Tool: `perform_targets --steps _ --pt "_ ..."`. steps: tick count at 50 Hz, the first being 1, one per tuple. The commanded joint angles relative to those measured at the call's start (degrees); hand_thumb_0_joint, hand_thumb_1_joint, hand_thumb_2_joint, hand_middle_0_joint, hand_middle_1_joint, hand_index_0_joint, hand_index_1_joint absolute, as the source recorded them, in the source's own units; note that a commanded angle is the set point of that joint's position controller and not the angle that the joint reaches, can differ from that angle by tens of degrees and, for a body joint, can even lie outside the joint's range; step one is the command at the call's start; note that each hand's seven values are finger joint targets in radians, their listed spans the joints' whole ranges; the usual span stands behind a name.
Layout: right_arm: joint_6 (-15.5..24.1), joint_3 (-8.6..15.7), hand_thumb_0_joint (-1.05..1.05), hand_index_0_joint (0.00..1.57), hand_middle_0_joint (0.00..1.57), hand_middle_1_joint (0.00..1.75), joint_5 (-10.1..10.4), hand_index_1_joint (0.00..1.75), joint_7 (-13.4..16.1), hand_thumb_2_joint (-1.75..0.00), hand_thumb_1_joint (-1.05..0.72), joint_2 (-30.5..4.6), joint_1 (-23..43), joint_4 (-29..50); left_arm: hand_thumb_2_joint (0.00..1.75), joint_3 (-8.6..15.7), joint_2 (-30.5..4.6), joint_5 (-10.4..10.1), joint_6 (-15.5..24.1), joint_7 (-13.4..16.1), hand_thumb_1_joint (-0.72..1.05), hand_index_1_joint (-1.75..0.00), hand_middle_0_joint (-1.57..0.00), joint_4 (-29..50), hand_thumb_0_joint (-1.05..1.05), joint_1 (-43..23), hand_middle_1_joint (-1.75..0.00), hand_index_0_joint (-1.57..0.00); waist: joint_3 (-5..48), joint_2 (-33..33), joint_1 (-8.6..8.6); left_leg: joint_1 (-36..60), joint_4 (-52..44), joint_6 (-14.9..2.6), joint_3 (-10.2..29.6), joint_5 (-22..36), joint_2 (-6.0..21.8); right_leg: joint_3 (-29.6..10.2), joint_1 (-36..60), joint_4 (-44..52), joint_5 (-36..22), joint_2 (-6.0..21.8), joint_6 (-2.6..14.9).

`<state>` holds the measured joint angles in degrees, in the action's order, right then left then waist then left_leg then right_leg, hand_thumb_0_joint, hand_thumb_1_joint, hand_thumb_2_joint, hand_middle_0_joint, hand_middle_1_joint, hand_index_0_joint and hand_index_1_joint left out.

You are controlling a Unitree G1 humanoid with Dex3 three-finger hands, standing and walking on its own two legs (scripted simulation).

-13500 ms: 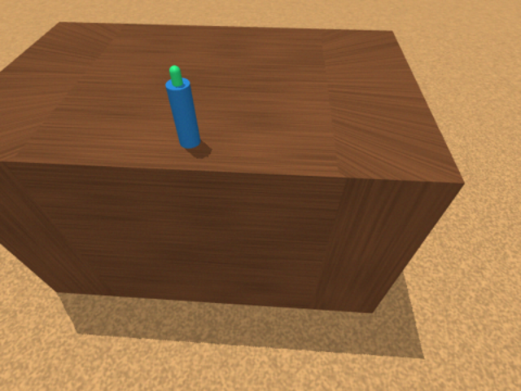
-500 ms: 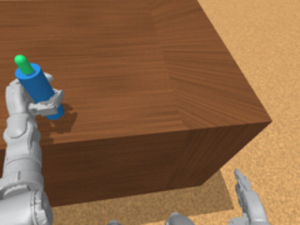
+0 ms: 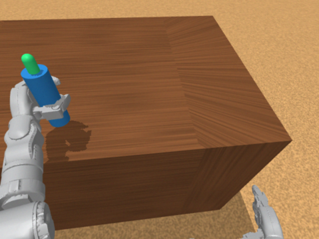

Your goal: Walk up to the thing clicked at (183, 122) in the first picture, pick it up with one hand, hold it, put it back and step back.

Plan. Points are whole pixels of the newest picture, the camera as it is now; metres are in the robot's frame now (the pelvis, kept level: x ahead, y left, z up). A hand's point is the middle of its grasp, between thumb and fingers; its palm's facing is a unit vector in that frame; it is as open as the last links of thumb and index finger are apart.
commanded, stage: settle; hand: left
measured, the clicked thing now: (45, 92) +0.44 +0.24 +0.15
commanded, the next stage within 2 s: lift in 0.16 s
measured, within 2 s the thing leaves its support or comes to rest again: neither
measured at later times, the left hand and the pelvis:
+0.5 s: hand (52, 90) +0.43 +0.22 +0.16, palm faces +0.24 -0.97 -0.01, open 7.3 cm; pelvis +0.00 +0.00 +0.01, yaw +0 degrees
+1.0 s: hand (42, 79) +0.37 +0.19 +0.24, palm faces +0.22 -0.98 -0.02, open 7.2 cm; pelvis -0.01 -0.01 +0.02, yaw +1 degrees
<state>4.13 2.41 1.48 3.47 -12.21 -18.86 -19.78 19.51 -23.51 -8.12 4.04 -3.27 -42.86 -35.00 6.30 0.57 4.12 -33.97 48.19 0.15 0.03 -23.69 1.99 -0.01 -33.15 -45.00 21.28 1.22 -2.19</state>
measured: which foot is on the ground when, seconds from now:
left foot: down 0.00-1.00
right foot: down 0.00-1.00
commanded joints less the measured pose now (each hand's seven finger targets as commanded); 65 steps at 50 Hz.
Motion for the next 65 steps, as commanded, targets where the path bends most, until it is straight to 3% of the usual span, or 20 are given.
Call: perform_targets --steps 1,2,3,13,18,20,24,30,31,33,34,35,38,42,46,50,53,59,61,65 --pt "3.66 4.22 0.0 0.05 0.05 0.05 0.61 0.05 0.65 -0.05 0.55 -8.87 2.86 8.14 1.35 3.44 -16.77 -2.05 5.27 -0.54 0.35 -1.46 -1.37 17.51 0.0 -33.27 -1.45 -1.38 23.23 6.25 -0.03 15.9 -6.68 0.39 0.24 23.84 -0.52 2.13 8.5 4.44 -19.3 -1.58 2.51" --pt "3.41 3.45 0.0 0.05 0.05 0.05 0.63 0.05 0.43 -0.05 0.55 -7.56 1.85 5.64 1.35 1.61 -14.37 -2.28 5.03 -0.7 0.31 -1.46 -1.37 16.9 0.0 -33.33 -1.45 -1.37 21.98 7.01 0.0 16.19 -6.81 0.42 0.22 23.77 -0.56 2.19 7.7 4.65 -18.92 -1.67 2.6" --pt "3.83 4.22 0.0 0.05 0.05 0.05 0.67 0.05 0.65 -0.05 0.55 -9.38 4.18 9.75 1.36 3.3 -16.67 -2.37 5.09 -0.73 0.33 -1.46 -1.36 18.91 0.0 -34.5 -1.45 -1.37 24.1 5.96 0.29 17.22 -6.8 0.41 0.34 25.06 -0.34 2.2 8.29 4.74 -19.81 -1.67 2.49" --pt "4.69 3.27 0.0 0.05 0.05 0.05 0.7 0.05 0.63 -0.05 0.56 -7.9 4.99 7.32 1.39 4.49 -18.54 -2.09 4.35 0.02 0.36 -1.48 -1.37 20.8 0.0 -37.12 -1.46 -1.38 22.99 6.74 -0.96 16.79 -8.57 0.42 -0.18 23.0 -0.82 2.12 11.48 6.5 -19.31 -1.35 2.41" --pt "5.29 5.84 0.0 0.05 0.05 0.05 0.6 0.05 1.11 -0.05 0.56 -10.16 3.94 8.69 1.37 3.5 -16.88 -1.53 2.95 1.29 0.37 -1.47 -1.35 22.05 0.0 -36.07 -1.47 -1.38 24.08 6.82 -0.2 19.1 -9.18 0.6 -0.26 23.26 -0.61 2.33 11.94 7.22 -19.47 -1.5 2.43" --pt "5.43 3.48 0.0 0.05 0.05 0.05 0.82 0.05 0.94 -0.05 0.57 -7.3 3.92 8.78 1.36 2.59 -15.0 -1.56 2.38 1.6 0.37 -1.46 -1.34 23.47 0.0 -35.22 -1.46 -1.36 22.26 5.84 -1.22 18.06 -10.04 0.54 -0.27 21.46 -0.74 2.52 12.65 7.85 -18.11 -1.49 2.45" --pt "6.31 3.64 0.0 0.05 0.05 0.05 0.88 0.05 1.24 -0.05 0.57 -7.25 4.95 9.48 1.38 1.74 -14.18 -1.57 1.15 1.91 0.37 -1.46 -1.34 27.76 0.0 -35.4 -1.47 -1.36 23.32 7.67 -1.26 20.37 -10.62 0.87 -0.14 22.35 -0.57 2.77 12.71 8.17 -18.36 -1.56 2.61" --pt "7.1 4.42 0.0 0.05 0.05 0.05 0.92 0.05 1.66 -0.04 0.57 -7.6 1.84 5.06 1.4 2.58 -14.7 -2.2 -3.55 2.39 0.39 -1.47 -1.33 33.57 0.0 -32.07 -1.47 -1.35 20.02 7.62 -1.74 20.71 -12.18 0.67 -0.49 22.23 -0.85 2.83 15.08 10.01 -19.02 -1.4 2.44" --pt "7.5 3.49 0.0 0.05 0.05 0.05 0.9 0.05 1.63 -0.04 0.57 -6.69 3.37 7.28 1.39 1.1 -12.85 -2.13 -4.48 2.33 0.39 -1.47 -1.33 36.28 0.0 -32.35 -1.47 -1.36 21.05 7.63 -1.61 21.9 -12.12 0.69 -0.56 23.92 -0.82 2.91 15.71 10.07 -20.47 -1.39 2.34" --pt "7.76 4.55 0.0 0.05 0.05 0.05 0.86 0.05 1.87 -0.04 0.57 -7.51 3.35 5.32 1.38 2.52 -13.57 -2.27 -6.86 2.95 0.36 -1.47 -1.34 37.51 0.0 -30.45 -1.48 -1.37 19.09 5.81 -2.04 20.92 -12.6 0.15 -0.97 23.59 -1.16 2.85 17.28 11.03 -21.11 -1.26 2.06" --pt "8.24 2.06 0.0 0.05 0.05 0.05 0.81 0.05 1.56 -0.04 0.58 -5.04 4.77 5.6 1.38 0.8 -11.2 -2.41 -7.51 2.9 0.35 -1.46 -1.32 40.28 0.0 -30.96 -1.47 -1.35 18.83 5.58 -2.69 20.69 -12.84 0.04 -1.13 22.96 -1.33 2.89 18.17 11.34 -20.83 -1.17 2.01" --pt "8.86 3.51 0.0 0.05 0.05 0.05 0.94 0.05 1.71 -0.04 0.57 -6.71 5.98 6.71 1.4 2.17 -12.14 -2.59 -8.55 3.16 0.36 -1.48 -1.33 39.96 0.0 -29.15 -1.48 -1.36 18.1 4.02 -2.46 20.94 -13.43 -0.11 -1.1 22.12 -1.34 2.97 18.46 11.64 -19.93 -1.18 1.92" --pt "9.32 1.52 0.0 0.05 0.05 0.05 0.88 0.05 1.52 -0.04 0.57 -4.4 5.76 5.22 1.4 0.44 -9.97 -2.51 -11.81 3.03 0.37 -1.49 -1.34 41.14 0.0 -28.62 -1.49 -1.36 15.99 3.85 -2.57 21.38 -14.93 -0.1 -0.96 19.91 -1.35 3.23 18.02 13.06 -17.51 -1.29 2.13" --pt "9.99 3.55 0.0 0.05 0.05 0.05 0.72 0.05 1.71 -0.04 0.58 -6.38 5.86 2.69 1.39 2.13 -10.77 -3.03 -16.39 3.19 0.4 -1.47 -1.32 43.7 0.0 -28.06 -1.47 -1.35 14.1 2.73 -2.94 21.65 -16.28 -0.38 -1.41 17.87 -1.82 3.02 18.36 14.9 -15.99 -0.98 1.85" --pt "11.01 3.5 0.0 0.05 0.05 0.05 0.87 0.05 1.43 -0.04 0.58 -6.01 6.99 1.78 1.38 0.58 -8.26 -3.13 -20.34 3.36 0.44 -1.45 -1.32 46.76 0.0 -28.6 -1.46 -1.35 12.86 2.47 -2.89 23.0 -17.9 -0.46 -1.43 15.27 -2.08 3.13 17.94 16.31 -13.5 -0.92 1.89" --pt "12.21 3.68 0.0 0.05 0.05 0.05 1.06 0.05 1.3 -0.04 0.57 -6.36 8.96 1.66 1.38 2.12 -9.54 -3.7 -22.62 3.91 0.42 -1.46 -1.33 50.15 0.0 -29.46 -1.47 -1.36 12.86 2.9 -3.84 23.77 -19.07 -0.26 -0.62 15.12 -1.74 3.77 18.92 16.42 -12.85 -1.19 2.13" --pt "12.41 2.57 0.0 0.05 0.05 0.05 1.03 0.05 1.16 -0.04 0.57 -4.33 7.52 -2.07 1.37 0.18 -6.3 -4.04 -24.57 3.83 0.41 -1.46 -1.32 50.96 0.0 -27.9 -1.46 -1.35 10.98 3.56 -4.0 23.26 -19.67 -0.25 -0.63 13.41 -2.03 3.67 18.6 17.26 -11.33 -1.04 2.15" --pt "13.86 4.52 0.0 0.05 0.05 0.05 0.91 0.05 1.48 -0.05 0.56 -6.6 10.93 -2.88 1.36 2.7 -8.56 -4.38 -27.47 4.61 0.35 -1.47 -1.34 55.17 0.0 -27.65 -1.47 -1.36 12.64 2.1 -4.16 24.66 -19.34 -0.49 -0.79 15.71 -2.22 3.63 20.45 17.61 -13.23 -0.92 1.89" --pt "13.88 3.14 0.0 0.05 0.05 0.05 0.92 0.05 1.28 -0.05 0.56 -4.48 10.16 -5.61 1.37 0.74 -6.51 -4.35 -28.36 4.39 0.39 -1.46 -1.34 56.13 0.0 -27.37 -1.46 -1.36 11.75 3.6 -4.42 24.05 -19.78 -0.42 -0.87 14.48 -2.47 3.49 19.78 18.19 -12.1 -0.88 2.05" --pt "14.77 4.15 0.0 0.05 0.05 0.05 0.91 0.05 1.52 -0.05 0.55 -5.55 12.06 -7.48 1.36 1.91 -7.19 -4.83 -30.23 4.77 0.36 -1.46 -1.34 57.46 0.0 -28.09 -1.46 -1.36 12.11 2.71 -4.83 24.05 -20.02 -0.49 -0.82 14.18 -2.56 3.48 20.04 18.39 -11.69 -0.81 2.01"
